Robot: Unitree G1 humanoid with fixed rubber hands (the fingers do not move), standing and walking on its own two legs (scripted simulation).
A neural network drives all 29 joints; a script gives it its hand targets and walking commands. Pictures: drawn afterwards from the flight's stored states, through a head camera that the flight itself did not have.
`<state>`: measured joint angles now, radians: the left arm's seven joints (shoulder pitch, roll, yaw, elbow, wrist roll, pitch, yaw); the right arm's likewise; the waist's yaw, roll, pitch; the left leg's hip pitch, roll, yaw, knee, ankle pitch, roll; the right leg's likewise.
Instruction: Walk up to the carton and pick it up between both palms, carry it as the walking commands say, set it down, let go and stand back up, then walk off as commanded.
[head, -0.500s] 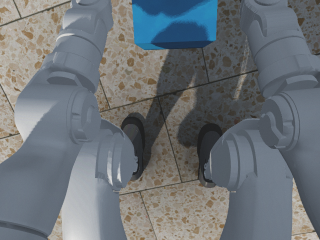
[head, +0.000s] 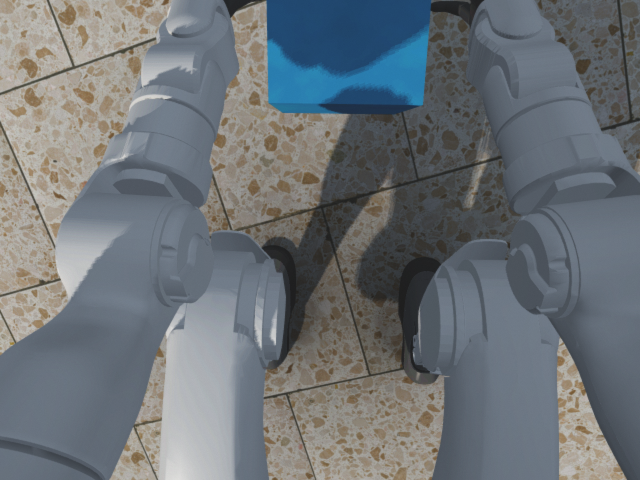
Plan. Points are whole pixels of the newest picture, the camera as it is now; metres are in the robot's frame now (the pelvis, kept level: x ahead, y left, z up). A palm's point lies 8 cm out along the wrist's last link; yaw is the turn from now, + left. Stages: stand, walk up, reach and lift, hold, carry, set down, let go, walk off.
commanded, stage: reach and lift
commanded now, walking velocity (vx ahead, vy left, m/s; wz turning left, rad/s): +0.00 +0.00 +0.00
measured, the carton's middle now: (343, 24) +0.54 +0.02 -0.24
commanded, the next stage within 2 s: none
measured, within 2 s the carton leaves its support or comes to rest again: neither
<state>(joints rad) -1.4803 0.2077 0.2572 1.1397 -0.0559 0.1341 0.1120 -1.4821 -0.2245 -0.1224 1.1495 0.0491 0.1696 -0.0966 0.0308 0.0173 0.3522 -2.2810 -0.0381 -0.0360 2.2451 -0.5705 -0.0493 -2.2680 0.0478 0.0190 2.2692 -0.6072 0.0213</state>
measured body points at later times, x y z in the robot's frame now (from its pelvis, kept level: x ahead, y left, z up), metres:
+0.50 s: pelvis +0.00 +0.00 +0.03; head +0.35 +0.00 +0.31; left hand +0.55 +0.14 -0.11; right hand +0.55 -0.11 -0.13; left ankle +0.12 +0.13 -0.32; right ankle +0.10 -0.12 -0.32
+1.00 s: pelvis +0.00 +0.01 +0.06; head +0.32 +0.01 +0.38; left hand +0.52 +0.14 -0.04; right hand +0.54 -0.10 -0.05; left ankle +0.12 +0.13 -0.32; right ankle +0.10 -0.12 -0.32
